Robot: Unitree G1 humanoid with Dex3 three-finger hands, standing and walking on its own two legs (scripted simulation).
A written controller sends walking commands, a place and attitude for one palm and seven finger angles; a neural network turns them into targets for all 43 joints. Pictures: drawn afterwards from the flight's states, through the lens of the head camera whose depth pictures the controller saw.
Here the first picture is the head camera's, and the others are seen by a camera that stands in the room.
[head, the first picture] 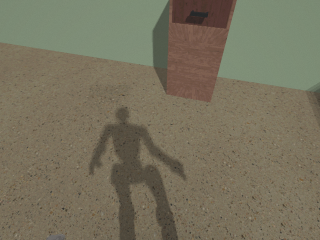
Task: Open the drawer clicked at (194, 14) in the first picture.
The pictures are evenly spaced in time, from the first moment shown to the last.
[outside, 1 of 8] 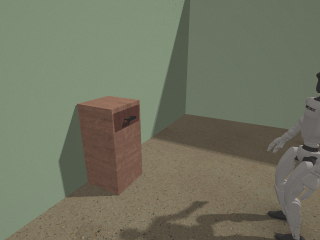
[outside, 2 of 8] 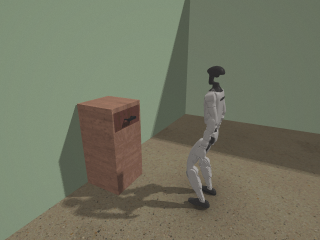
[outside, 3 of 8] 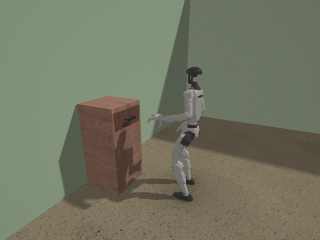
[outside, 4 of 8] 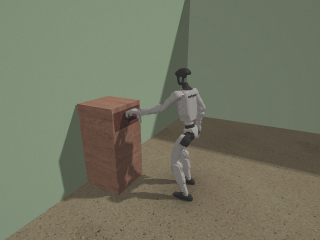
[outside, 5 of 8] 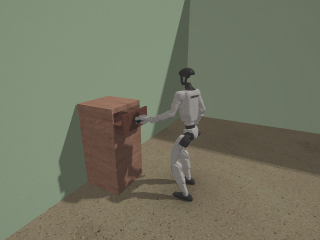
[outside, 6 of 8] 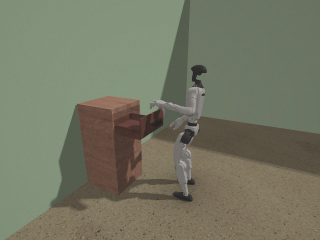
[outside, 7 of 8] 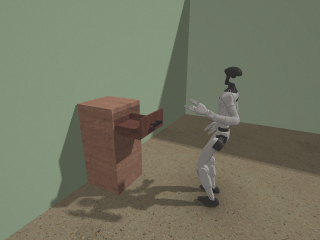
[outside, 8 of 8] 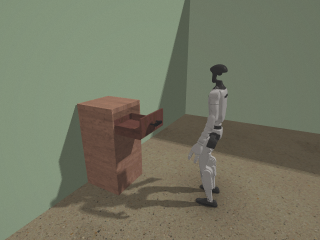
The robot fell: no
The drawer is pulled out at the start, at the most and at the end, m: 0.00 0.30 0.30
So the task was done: yes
